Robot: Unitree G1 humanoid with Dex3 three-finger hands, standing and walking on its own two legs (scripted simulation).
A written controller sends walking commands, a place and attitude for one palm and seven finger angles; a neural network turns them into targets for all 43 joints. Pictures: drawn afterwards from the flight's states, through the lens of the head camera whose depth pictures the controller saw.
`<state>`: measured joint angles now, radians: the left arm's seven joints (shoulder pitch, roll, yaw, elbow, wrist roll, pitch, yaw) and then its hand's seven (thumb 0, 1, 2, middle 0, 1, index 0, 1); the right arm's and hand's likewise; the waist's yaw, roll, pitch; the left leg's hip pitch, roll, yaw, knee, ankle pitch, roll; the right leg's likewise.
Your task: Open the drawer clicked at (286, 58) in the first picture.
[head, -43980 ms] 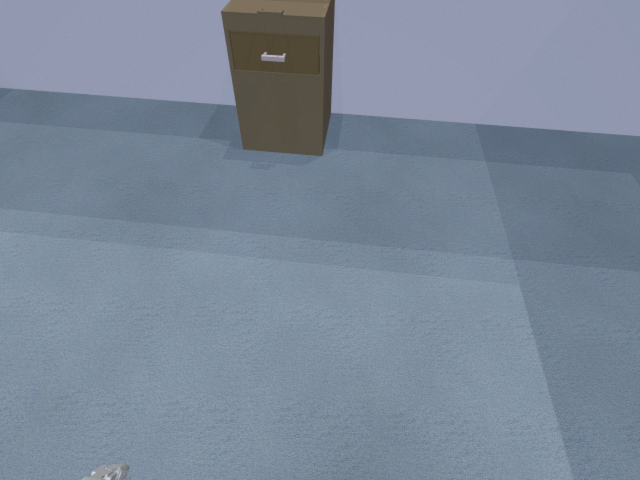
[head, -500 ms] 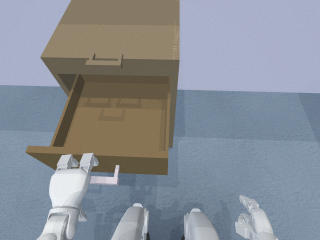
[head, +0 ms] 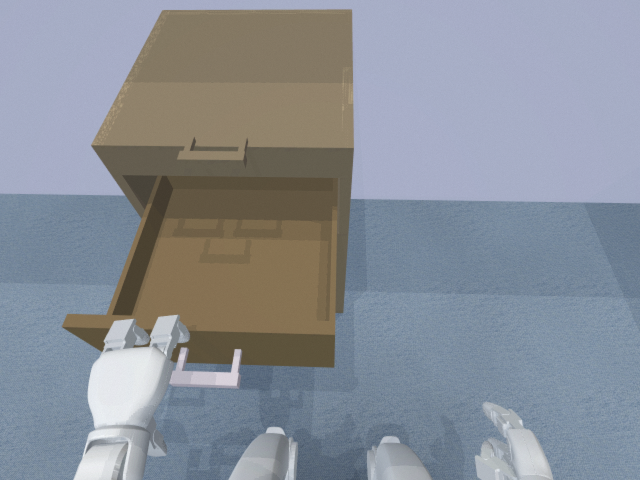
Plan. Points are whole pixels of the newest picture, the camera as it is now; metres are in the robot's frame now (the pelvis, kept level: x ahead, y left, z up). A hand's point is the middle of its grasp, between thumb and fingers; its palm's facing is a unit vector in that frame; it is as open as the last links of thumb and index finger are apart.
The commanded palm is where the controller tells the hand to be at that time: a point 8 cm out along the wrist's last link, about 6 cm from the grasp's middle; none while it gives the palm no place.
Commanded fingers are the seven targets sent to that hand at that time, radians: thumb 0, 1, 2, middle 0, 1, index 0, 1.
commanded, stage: lift the hand off the handle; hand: left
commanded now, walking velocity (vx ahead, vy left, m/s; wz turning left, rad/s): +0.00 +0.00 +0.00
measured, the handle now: (208, 367) +0.29 +0.20 -0.14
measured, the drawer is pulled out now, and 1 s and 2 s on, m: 0.29 0.29 0.29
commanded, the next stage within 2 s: draw the hand back to the body in 0.78 s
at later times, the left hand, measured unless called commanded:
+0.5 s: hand (148, 373) +0.24 +0.23 -0.01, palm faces -0.02 -0.07 -1.00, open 13.8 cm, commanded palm +0.23 +0.22 +0.04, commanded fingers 0.00 -0.50 0.30 -0.30 -1.20 -0.30 -1.20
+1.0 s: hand (141, 374) +0.23 +0.22 +0.02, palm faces +0.00 -0.08 -1.00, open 13.8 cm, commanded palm +0.21 +0.23 +0.08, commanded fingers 0.00 -0.50 0.30 -0.30 -1.20 -0.30 -1.20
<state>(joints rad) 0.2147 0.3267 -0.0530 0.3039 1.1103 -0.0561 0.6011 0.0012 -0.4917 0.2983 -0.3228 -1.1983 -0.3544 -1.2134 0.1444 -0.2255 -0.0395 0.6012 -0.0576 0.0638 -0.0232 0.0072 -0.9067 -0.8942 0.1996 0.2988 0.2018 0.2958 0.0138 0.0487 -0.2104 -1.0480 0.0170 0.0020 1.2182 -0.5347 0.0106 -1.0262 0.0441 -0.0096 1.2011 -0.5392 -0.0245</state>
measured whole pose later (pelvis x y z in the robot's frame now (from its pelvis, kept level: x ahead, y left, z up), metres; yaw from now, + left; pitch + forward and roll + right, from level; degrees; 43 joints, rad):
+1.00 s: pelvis +0.02 +0.00 +0.04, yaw -1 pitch +15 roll +0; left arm 0.36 0.33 -0.07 0.12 1.09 -0.05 0.54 0.00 -0.49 0.30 -0.32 -1.20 -0.32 -1.20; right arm 0.19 -0.23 -0.04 0.54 -0.05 0.09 0.01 0.01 -0.91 -0.89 0.20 0.30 0.20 0.30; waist 0.03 0.06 -0.18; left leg -0.80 0.02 0.02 1.03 -0.50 0.01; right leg -0.79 0.05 0.02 1.03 -0.50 -0.03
